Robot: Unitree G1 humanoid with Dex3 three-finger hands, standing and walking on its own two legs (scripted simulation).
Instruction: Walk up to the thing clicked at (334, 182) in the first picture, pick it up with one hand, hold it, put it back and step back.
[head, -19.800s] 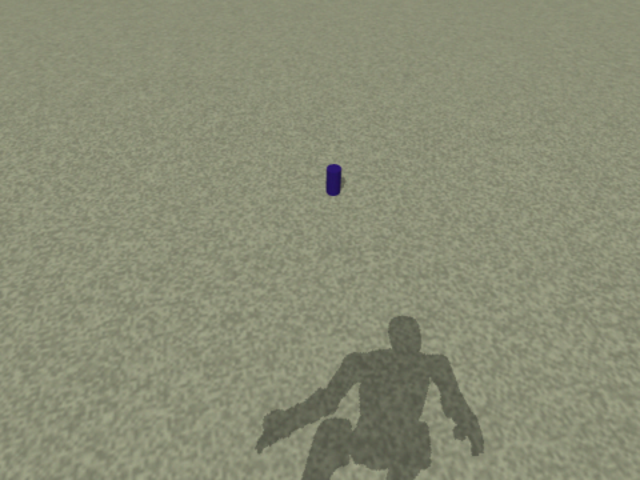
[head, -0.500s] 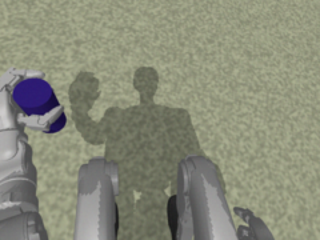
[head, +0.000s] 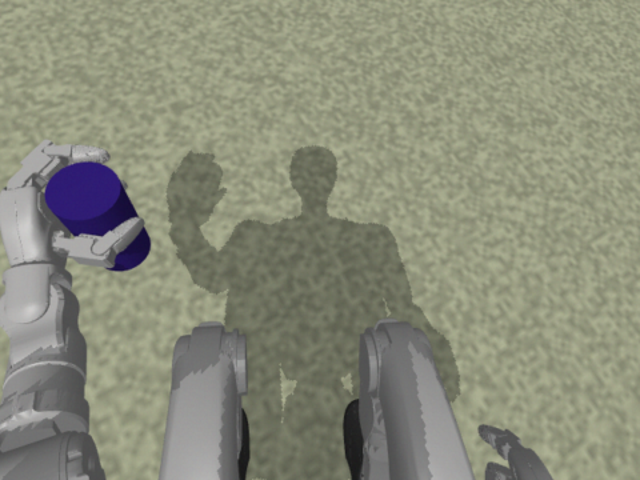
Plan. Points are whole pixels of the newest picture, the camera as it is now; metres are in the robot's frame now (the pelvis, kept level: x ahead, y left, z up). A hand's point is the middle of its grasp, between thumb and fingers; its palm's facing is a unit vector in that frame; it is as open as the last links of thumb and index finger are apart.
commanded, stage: lift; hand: left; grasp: from the side
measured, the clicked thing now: (105, 222) +0.43 +0.26 -0.04
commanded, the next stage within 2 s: hold in 1.90 s
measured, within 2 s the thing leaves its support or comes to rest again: neither
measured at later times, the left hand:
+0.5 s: hand (17, 156) +0.40 +0.24 +0.15, palm faces +0.21 -0.98 -0.06, open 9.9 cm
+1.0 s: hand out of the picture +0.39 +0.23 +0.29, palm faces +0.23 -0.97 -0.03, open 9.9 cm
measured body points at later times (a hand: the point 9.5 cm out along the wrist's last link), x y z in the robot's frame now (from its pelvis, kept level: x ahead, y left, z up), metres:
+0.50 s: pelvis +0.02 +0.01 +0.13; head +0.18 +0.04 +0.55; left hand +0.38 +0.29 +0.15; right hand +0.20 -0.24 +0.01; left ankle +0.09 +0.13 -0.36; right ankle +0.09 -0.12 -0.36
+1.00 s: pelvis +0.05 +0.01 +0.26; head +0.14 +0.04 +0.70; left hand +0.37 +0.28 +0.29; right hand +0.21 -0.23 +0.16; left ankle +0.09 +0.13 -0.36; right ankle +0.09 -0.12 -0.36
